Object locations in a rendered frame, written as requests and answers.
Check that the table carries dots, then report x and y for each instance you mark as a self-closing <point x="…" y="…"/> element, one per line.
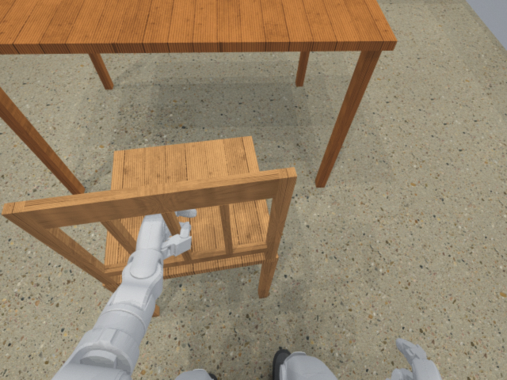
<point x="96" y="27"/>

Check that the chair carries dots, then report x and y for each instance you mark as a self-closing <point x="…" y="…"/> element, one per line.
<point x="219" y="178"/>

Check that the robot right shin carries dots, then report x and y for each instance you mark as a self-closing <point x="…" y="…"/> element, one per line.
<point x="295" y="353"/>

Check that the left robot forearm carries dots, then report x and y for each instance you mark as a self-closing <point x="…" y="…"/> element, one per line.
<point x="114" y="340"/>

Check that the left robot hand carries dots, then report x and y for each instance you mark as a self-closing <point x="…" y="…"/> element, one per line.
<point x="154" y="234"/>

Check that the right robot hand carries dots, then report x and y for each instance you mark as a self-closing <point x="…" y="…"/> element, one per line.
<point x="422" y="368"/>

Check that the right robot foot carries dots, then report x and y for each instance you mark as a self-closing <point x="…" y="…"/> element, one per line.
<point x="279" y="359"/>

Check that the robot left upper arm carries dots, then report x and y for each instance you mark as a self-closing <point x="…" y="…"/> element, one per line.
<point x="77" y="371"/>

